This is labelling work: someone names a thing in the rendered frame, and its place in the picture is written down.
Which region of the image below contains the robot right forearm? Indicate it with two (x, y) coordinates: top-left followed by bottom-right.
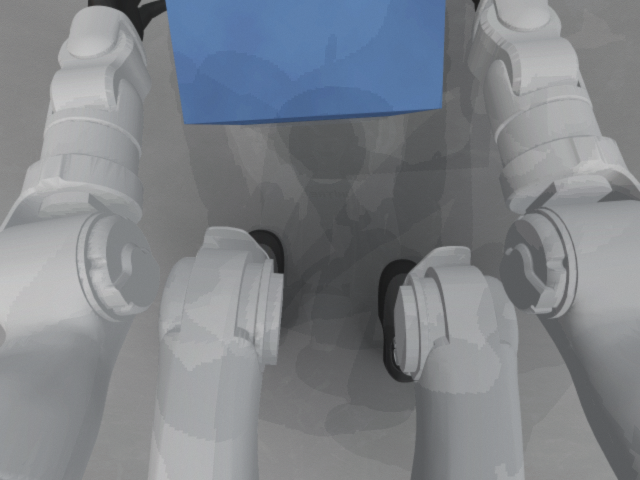
(468, 0), (640, 215)

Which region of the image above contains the robot foot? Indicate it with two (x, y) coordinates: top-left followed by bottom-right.
(378, 259), (417, 383)
(248, 230), (284, 274)

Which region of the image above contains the carton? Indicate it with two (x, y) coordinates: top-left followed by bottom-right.
(165, 0), (446, 125)

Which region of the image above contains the left robot foot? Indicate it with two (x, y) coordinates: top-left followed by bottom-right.
(248, 230), (284, 274)

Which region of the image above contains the robot left forearm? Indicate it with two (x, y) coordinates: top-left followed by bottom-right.
(0, 6), (152, 232)

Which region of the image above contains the right robot upper arm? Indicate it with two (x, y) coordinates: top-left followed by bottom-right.
(499, 200), (640, 480)

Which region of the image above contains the left robot upper arm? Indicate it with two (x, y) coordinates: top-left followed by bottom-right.
(0, 211), (160, 480)

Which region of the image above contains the right robot foot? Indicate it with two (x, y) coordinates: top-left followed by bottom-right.
(378, 259), (417, 383)

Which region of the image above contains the left robot hand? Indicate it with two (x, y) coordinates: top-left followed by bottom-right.
(88, 0), (167, 41)

